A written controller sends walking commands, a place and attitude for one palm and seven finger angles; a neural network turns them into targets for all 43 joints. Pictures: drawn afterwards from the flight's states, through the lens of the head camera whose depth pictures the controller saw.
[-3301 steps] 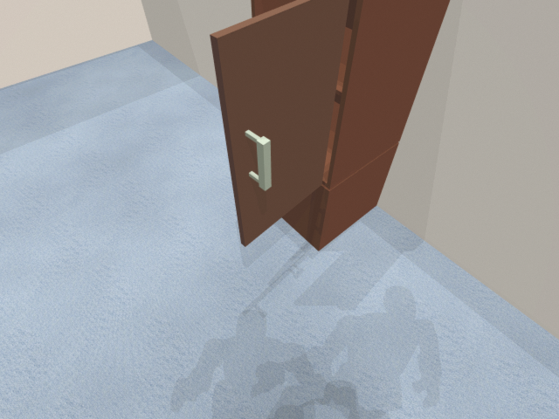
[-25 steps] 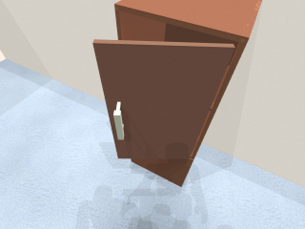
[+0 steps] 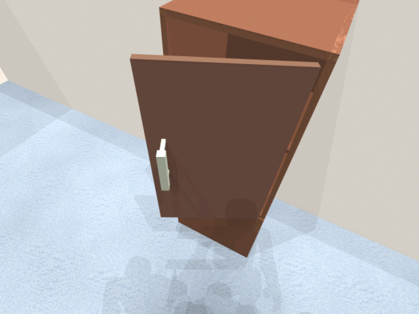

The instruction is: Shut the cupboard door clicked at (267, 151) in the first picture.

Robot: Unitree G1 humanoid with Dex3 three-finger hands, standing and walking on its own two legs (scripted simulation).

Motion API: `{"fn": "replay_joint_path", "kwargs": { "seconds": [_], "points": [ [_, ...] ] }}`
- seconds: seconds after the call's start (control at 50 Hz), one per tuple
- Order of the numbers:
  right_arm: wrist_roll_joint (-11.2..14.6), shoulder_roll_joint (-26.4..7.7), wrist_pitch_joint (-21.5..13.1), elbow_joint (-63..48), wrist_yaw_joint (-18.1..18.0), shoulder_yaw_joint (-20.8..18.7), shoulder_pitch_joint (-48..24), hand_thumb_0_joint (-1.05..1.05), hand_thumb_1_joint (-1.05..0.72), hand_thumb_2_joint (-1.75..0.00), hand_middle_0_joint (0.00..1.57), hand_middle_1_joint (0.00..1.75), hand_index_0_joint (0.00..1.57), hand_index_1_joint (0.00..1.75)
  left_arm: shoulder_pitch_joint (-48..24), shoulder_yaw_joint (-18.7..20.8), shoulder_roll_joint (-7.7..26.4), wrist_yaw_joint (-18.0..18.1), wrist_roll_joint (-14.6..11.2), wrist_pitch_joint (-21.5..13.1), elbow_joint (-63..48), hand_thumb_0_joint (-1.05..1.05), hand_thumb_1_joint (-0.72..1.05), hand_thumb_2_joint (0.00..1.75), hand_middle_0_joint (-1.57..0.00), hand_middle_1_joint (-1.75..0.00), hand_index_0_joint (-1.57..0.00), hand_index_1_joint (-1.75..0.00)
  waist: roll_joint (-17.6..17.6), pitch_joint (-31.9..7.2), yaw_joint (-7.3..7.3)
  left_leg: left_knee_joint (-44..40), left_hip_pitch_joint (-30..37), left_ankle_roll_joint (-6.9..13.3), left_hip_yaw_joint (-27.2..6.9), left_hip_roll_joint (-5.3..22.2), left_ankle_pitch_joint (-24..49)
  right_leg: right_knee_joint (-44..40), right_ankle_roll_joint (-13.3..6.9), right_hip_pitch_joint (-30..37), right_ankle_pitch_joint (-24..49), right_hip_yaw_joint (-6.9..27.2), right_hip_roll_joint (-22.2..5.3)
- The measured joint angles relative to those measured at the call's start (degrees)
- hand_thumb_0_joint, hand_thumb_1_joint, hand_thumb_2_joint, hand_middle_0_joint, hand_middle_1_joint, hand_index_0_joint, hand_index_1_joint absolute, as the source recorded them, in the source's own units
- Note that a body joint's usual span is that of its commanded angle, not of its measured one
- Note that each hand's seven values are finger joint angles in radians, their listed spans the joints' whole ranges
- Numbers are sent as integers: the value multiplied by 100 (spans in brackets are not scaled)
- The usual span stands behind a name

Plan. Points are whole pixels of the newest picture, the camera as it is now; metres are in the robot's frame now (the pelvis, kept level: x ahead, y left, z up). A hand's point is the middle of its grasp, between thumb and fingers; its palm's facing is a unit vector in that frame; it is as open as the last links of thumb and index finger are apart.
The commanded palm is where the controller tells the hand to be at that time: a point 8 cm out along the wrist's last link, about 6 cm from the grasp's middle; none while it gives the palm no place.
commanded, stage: look again from close up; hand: left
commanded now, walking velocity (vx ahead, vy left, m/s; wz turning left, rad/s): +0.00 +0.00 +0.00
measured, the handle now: (164, 165) +0.45 +0.14 -0.02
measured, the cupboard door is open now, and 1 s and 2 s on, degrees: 28 28 28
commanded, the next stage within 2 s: raise the hand and make a fist in 0.12 s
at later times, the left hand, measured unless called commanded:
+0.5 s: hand (127, 278) +0.18 +0.16 -0.01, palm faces +0.10 -0.99 +0.00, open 6.8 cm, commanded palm +0.10 +0.22 -0.06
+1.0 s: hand (129, 298) +0.16 +0.16 -0.05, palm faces +0.07 -1.00 -0.03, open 4.4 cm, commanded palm +0.12 +0.21 -0.05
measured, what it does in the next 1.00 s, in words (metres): lowers itself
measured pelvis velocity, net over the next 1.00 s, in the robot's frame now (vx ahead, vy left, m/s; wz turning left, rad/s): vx -0.05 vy -0.04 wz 0.06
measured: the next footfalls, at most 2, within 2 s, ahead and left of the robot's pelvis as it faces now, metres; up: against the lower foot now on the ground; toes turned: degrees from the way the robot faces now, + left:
none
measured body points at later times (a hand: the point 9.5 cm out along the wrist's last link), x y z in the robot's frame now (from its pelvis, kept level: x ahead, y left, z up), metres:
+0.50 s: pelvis -0.05 -0.02 -0.07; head -0.04 -0.02 +0.38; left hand +0.17 +0.21 -0.01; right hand +0.11 -0.28 -0.14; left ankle -0.03 +0.06 -0.74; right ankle +0.02 -0.10 -0.74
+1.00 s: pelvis -0.05 -0.04 -0.10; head +0.01 -0.04 +0.34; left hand +0.15 +0.21 -0.04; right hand +0.15 -0.24 -0.18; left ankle -0.03 +0.06 -0.74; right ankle +0.02 -0.10 -0.74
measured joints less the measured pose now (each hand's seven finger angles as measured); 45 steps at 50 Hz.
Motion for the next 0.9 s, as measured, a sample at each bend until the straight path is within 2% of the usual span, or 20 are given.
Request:
{"fn": "replay_joint_path", "kwargs": {
  "seconds": [0.24,0.26,0.28,0.32,0.34,0.38,0.42,0.5,0.52,0.54,0.56,0.6,0.66,0.7,0.74,0.78,0.82,0.9],
  "points": [
    [13,15,21,-28,8,1,50,0,-91,-90,20,30,20,30,30,-12,-21,47,28,-53,27,0,91,90,-20,-29,-20,-30,23,-17,-13,67,-108,-22,-24,21,42,-23,-2,-54,65,-31,16],
    [49,2,-104,-276,-33,17,126,0,-91,-90,20,30,20,30,289,277,-47,35,-61,295,-930,0,91,90,-20,-30,-20,-30,10,60,-78,194,-207,-37,-56,26,20,230,-28,-209,50,-89,9],
    [160,-27,-437,-577,-140,86,275,0,-91,-90,20,30,20,30,629,297,1,170,-208,372,-2121,1,91,90,-20,-30,-20,-30,-8,133,-115,314,-276,-46,-86,18,-13,828,-86,-465,-83,-98,17],
    [261,-102,-1101,-1019,-227,71,566,1,-91,-90,20,30,20,30,1154,181,124,465,-536,71,-4033,1,91,90,-20,-30,-21,-30,-25,22,-169,458,-393,-62,-126,-58,-62,2037,-184,-982,-326,-120,14],
    [260,-154,-1324,-1209,-169,-6,670,1,-91,-90,20,30,20,30,1190,148,154,518,-657,-106,-4622,2,91,90,-21,-31,-21,-31,2,-101,-206,543,-506,-68,-170,-107,-74,2223,-212,-1164,-377,-172,9],
    [186,-294,-1582,-1614,-7,-131,735,1,-91,-90,20,30,20,30,893,213,141,403,-808,-643,-5240,1,91,90,-22,-32,-22,-32,56,-347,-296,1002,-991,-129,-250,-209,-194,1998,-283,-1520,-360,-280,18],
    [108,-436,-1659,-2006,168,-190,591,1,-91,-90,20,30,20,30,460,466,103,32,-960,-1458,-5352,1,91,90,-24,-34,-24,-35,-31,-604,-310,1748,-1717,-195,-129,-311,-466,1925,-385,-2102,-409,-233,7],
    [56,-648,-1514,-2656,357,-324,21,1,-91,-90,20,30,20,30,44,866,-8,-1229,-1488,-3114,-5040,0,91,90,-29,-40,-29,-40,25,-1068,-270,3279,-3188,-305,8,-110,-1076,3324,-535,-3617,-706,-178,188],
    [84,-664,-1448,-2866,375,-363,-95,1,-91,-90,20,30,20,30,73,894,11,-1500,-1574,-3333,-5042,0,91,90,-30,-42,-31,-42,-11,-1119,-239,3599,-3484,-269,38,-66,-1194,3616,-555,-3919,-786,-172,228],
    [121,-686,-1382,-3085,379,-395,-190,1,-91,-90,20,30,20,30,146,889,30,-1699,-1632,-3407,-5082,0,91,90,-32,-43,-32,-44,-36,-1144,-203,3881,-3737,-206,51,-28,-1288,3868,-573,-4169,-868,-186,259],
    [158,-714,-1326,-3293,368,-422,-269,1,-91,-90,20,30,20,30,253,864,46,-1824,-1663,-3361,-5144,0,91,90,-34,-45,-34,-46,-45,-1150,-161,4119,-3944,-135,45,3,-1365,4074,-588,-4366,-943,-215,282],
    [216,-761,-1249,-3636,309,-442,-386,1,-91,-90,20,30,20,30,531,794,76,-1860,-1683,-3081,-5289,0,91,90,-37,-49,-38,-49,-57,-1139,-66,4468,-4249,-175,-3,44,-1483,4358,-615,-4640,-1041,-288,301],
    [225,-772,-1238,-3932,188,-404,-473,1,-91,-90,20,30,20,30,961,748,121,-1557,-1612,-2737,-5637,1,90,90,-43,-55,-43,-55,-34,-1115,78,4756,-4534,-225,-151,77,-1568,4531,-669,-4844,-1109,-457,314],
    [195,-734,-1281,-3990,117,-326,-498,1,-91,-90,20,30,20,30,1174,749,173,-1322,-1559,-2762,-5989,1,90,90,-47,-59,-47,-59,-1,-1090,157,4857,-4648,-272,-284,97,-1591,4534,-713,-4886,-1104,-593,326],
    [160,-683,-1338,-3954,70,-204,-520,1,-91,-90,20,30,20,30,1243,756,248,-1215,-1540,-2941,-6319,2,90,90,-50,-63,-50,-63,42,-1074,207,4925,-4747,-312,-416,111,-1597,4512,-742,-4915,-1104,-723,337],
    [142,-627,-1376,-3875,44,-69,-540,1,-91,-90,20,30,20,30,1141,745,323,-1269,-1558,-3093,-6525,2,90,90,-54,-67,-54,-67,105,-1058,228,4977,-4837,-342,-529,120,-1596,4484,-758,-4944,-1099,-833,348],
    [154,-560,-1364,-3791,30,62,-545,1,-91,-90,20,30,20,30,927,725,394,-1430,-1584,-3066,-6584,2,90,90,-57,-71,-58,-71,168,-1048,225,5003,-4905,-361,-594,133,-1593,4455,-766,-4976,-1084,-894,364],
    [224,-393,-1208,-3695,5,206,-425,1,-90,-90,20,30,20,30,538,723,482,-1735,-1664,-2466,-6465,1,90,90,-65,-79,-65,-79,256,-1023,158,4914,-4874,-372,-584,168,-1579,4349,-764,-4952,-1043,-875,405]
  ]
}}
